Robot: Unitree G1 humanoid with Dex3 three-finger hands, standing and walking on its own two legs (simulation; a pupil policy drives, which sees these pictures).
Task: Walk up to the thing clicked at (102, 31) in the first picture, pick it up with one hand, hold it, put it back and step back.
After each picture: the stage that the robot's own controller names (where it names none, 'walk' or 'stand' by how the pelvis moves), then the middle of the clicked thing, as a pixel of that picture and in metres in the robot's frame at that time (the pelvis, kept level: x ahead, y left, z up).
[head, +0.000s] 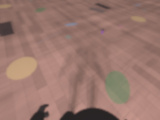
stand; (102, 31) +2.26 -0.30 -0.72
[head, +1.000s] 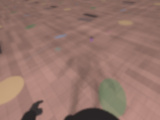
walk; (91, 39) +2.11 +0.12 -0.69
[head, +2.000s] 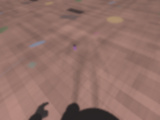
walk; (74, 47) +1.44 +0.46 -0.71
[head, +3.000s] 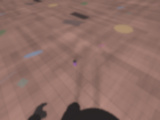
walk; (74, 63) +0.99 +0.34 -0.72
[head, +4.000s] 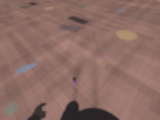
walk; (74, 80) +0.64 +0.26 -0.72
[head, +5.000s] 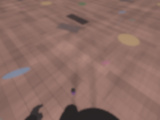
walk; (73, 91) +0.43 +0.19 -0.70
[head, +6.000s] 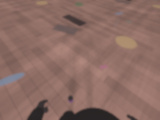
stand; (70, 99) +0.33 +0.18 -0.72
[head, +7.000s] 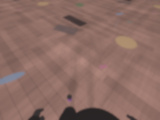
stand; (69, 98) +0.34 +0.20 -0.71
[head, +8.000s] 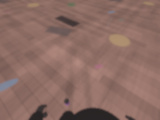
stand; (67, 102) +0.29 +0.23 -0.72
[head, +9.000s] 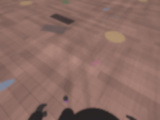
stand; (65, 99) +0.30 +0.25 -0.72
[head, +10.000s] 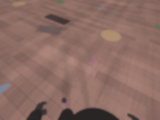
stand; (64, 101) +0.28 +0.26 -0.72
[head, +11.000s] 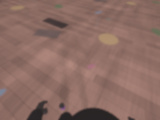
stand; (62, 106) +0.24 +0.26 -0.72
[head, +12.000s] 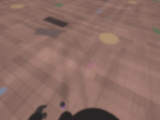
stand; (62, 105) +0.25 +0.26 -0.72
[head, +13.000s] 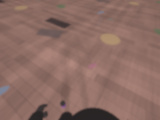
stand; (63, 104) +0.27 +0.27 -0.72
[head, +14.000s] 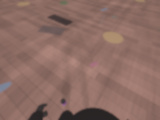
stand; (63, 102) +0.27 +0.27 -0.72
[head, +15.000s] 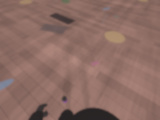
stand; (64, 99) +0.30 +0.25 -0.72
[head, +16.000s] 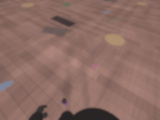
stand; (64, 101) +0.29 +0.25 -0.72
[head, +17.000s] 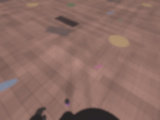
stand; (67, 102) +0.29 +0.21 -0.72
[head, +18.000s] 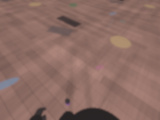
stand; (67, 101) +0.30 +0.20 -0.72
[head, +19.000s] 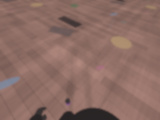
go down; (67, 101) +0.30 +0.20 -0.72
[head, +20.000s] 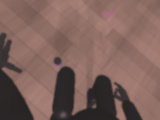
go down; (58, 61) +0.37 +0.26 -0.34
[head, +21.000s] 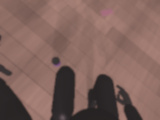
approach; (56, 62) +0.36 +0.28 -0.30
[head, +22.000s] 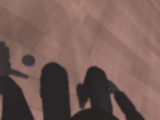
close in; (29, 61) +0.33 +0.31 -0.22
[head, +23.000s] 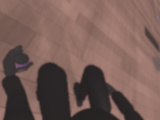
close; (22, 61) +0.33 +0.31 -0.21
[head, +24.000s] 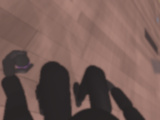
lift; (22, 62) +0.31 +0.32 -0.21
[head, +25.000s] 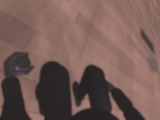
lift; (23, 64) +0.31 +0.31 -0.21
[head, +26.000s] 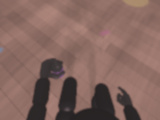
lift; (57, 70) +0.31 +0.21 -0.01
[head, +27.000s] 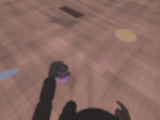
hold; (63, 73) +0.31 +0.18 +0.01
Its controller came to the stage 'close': yes
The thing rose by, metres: 0.70
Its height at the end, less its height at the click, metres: +0.69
